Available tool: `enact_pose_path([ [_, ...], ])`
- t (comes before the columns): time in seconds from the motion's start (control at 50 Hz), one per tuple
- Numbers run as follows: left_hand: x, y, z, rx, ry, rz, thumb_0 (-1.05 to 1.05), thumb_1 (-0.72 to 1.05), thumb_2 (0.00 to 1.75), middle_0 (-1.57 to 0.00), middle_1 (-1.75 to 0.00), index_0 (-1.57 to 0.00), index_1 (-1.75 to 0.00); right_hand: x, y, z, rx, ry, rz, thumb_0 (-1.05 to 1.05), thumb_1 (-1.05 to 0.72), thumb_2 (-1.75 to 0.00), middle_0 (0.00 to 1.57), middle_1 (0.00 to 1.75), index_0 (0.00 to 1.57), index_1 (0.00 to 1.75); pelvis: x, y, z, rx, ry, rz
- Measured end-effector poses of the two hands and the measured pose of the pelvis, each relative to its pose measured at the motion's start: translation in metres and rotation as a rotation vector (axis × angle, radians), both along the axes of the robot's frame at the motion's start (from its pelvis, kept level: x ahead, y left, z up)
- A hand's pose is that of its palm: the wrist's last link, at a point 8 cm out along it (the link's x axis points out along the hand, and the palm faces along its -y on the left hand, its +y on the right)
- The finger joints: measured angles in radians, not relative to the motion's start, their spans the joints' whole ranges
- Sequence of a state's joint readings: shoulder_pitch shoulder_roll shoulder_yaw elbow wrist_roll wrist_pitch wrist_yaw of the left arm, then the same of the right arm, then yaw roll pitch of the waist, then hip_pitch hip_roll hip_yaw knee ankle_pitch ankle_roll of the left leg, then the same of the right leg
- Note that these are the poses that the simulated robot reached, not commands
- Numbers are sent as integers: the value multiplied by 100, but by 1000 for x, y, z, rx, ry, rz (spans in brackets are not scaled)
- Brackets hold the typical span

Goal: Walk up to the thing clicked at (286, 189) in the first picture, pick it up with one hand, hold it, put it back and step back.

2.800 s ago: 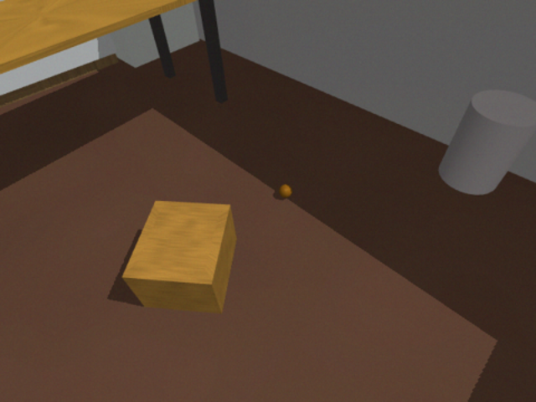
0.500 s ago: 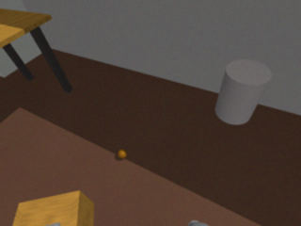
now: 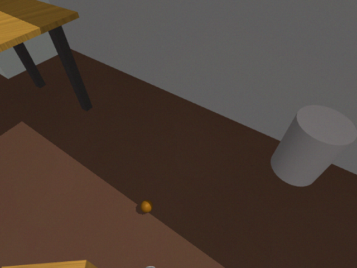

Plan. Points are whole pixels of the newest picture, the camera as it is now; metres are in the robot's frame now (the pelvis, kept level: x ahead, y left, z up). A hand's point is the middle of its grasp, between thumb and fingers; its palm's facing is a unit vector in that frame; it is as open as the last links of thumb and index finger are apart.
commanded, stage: walk up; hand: left
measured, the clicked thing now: (146, 206) +0.55 +0.22 -0.72
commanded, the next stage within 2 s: none
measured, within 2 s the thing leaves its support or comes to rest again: neither
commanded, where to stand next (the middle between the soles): +0.21 -0.01 m, yaw -1 degrees
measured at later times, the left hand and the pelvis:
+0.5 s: hand (99, 235) +0.22 +0.24 -0.12, palm faces -0.06 -0.91 -0.42, open 7.3 cm; pelvis +0.12 -0.02 +0.00, yaw -1 degrees
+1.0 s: hand (92, 247) +0.20 +0.26 -0.14, palm faces +0.03 -0.95 -0.32, open 7.3 cm; pelvis +0.13 +0.00 +0.02, yaw +1 degrees
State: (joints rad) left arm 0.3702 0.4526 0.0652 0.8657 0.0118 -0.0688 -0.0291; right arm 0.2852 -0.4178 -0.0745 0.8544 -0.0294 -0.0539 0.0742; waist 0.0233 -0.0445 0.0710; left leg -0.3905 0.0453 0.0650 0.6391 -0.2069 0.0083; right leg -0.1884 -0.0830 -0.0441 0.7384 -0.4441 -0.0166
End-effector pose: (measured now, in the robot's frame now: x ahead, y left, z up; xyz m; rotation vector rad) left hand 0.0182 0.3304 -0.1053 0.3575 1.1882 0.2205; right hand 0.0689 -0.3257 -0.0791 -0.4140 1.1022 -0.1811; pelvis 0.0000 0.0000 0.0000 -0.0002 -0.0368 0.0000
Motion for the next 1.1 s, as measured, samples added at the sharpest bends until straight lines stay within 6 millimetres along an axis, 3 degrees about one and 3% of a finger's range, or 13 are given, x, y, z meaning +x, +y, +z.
enact_pose_path([
  [0.14, 70, 3, 3, -41, -7, -43, 1, 91, 90, -20, -30, -21, -30, 33, 26, 16, 11, -31, -35, 0, -90, -90, 21, 30, 20, 30, 44, 13, 14, -12, -5, 2],
  [0.24, 114, -1, 13, -42, -30, -58, 1, 91, 90, -20, -30, -21, -30, 45, 27, 13, 25, 14, -49, 0, -90, -90, 21, 30, 20, 30, 74, 13, 19, 5, -5, 0],
  [0.32, 146, -9, 18, -13, -30, -72, 1, 91, 90, -20, -30, -21, -30, 58, 19, -1, 38, 46, -66, 0, -90, -90, 21, 30, 20, 30, 97, 6, 15, 19, -2, -7],
  [0.4, 177, -23, 17, 31, -56, -76, 1, 91, 90, -20, -30, -21, -30, 77, 6, -28, 67, 77, -83, 0, -90, -90, 21, 30, 20, 30, 116, -9, 2, 30, -2, -7],
  [0.52, 203, -52, 22, 27, -88, -76, 1, 91, 90, -20, -30, -21, -30, 111, 6, -47, 110, 95, -70, 1, -90, -90, 21, 30, 20, 30, 124, -21, 4, 29, -8, -7],
  [0.64, 215, -61, 23, 6, -119, -69, 1, 91, 90, -20, -30, -21, -30, 127, 6, -45, 105, 92, -52, 0, -90, -90, 21, 30, 20, 30, 128, -21, 6, 25, -4, 3],
  [0.78, 216, -43, 5, -36, -130, -17, 1, 90, 90, -20, -30, -21, -30, 113, 5, -31, 29, 110, -64, 0, -90, -90, 21, 30, 20, 30, 125, -10, 2, 28, -16, 18],
  [0.92, 194, -31, -2, -70, -54, 27, 1, 91, 90, -20, -30, -21, -30, 108, 9, -13, 4, 142, -66, 0, -90, -90, 21, 30, 20, 30, 127, -4, 12, 3, -16, 17],
  [1.1, 161, -27, 3, -62, 67, 87, 1, 91, 90, -20, -30, -21, -30, 147, 26, -16, 55, 121, -28, 1, -90, -90, 21, 30, 20, 30, 140, -1, 20, -1, -9, 28],
])
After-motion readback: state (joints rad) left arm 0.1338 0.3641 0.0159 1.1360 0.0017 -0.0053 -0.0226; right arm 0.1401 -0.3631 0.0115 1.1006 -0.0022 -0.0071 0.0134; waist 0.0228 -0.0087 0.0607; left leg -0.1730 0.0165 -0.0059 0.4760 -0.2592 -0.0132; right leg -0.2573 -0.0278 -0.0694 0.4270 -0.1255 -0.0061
